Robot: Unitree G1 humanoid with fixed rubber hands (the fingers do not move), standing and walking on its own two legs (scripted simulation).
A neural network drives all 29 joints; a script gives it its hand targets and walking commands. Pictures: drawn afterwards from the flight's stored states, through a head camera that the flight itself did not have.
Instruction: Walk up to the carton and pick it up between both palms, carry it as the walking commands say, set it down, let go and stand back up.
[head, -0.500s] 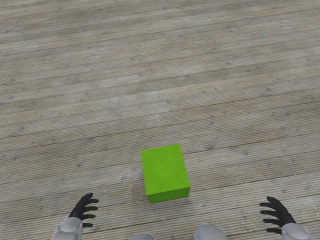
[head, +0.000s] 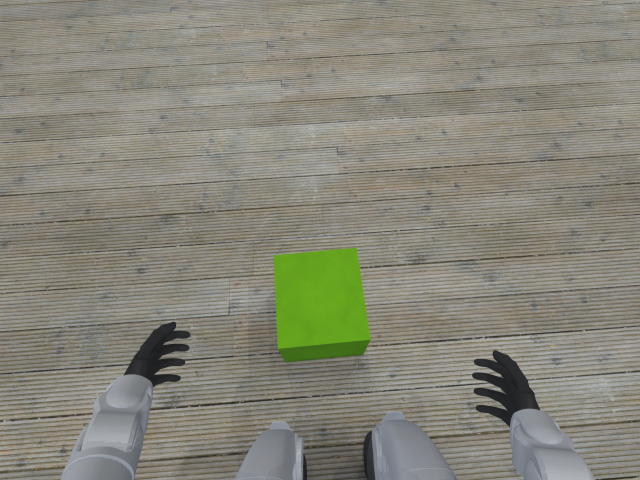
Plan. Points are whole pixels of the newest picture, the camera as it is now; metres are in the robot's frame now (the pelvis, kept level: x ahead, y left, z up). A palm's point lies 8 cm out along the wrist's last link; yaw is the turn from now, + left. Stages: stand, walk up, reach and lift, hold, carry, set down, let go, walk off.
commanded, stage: reach and lift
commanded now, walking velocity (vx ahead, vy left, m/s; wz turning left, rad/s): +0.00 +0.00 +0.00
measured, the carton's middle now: (319, 306) +0.49 +0.02 -0.62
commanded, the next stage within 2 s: none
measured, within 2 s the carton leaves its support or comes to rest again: neither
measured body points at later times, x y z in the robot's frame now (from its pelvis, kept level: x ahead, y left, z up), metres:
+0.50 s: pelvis -0.05 +0.00 -0.03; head +0.16 +0.01 +0.37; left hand +0.36 +0.24 -0.13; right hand +0.32 -0.21 -0.14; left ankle +0.00 +0.11 -0.68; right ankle +0.03 -0.12 -0.68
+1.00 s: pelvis -0.04 +0.00 -0.05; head +0.26 +0.01 +0.28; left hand +0.47 +0.24 -0.16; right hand +0.47 -0.19 -0.16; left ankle +0.00 +0.11 -0.68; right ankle +0.03 -0.12 -0.68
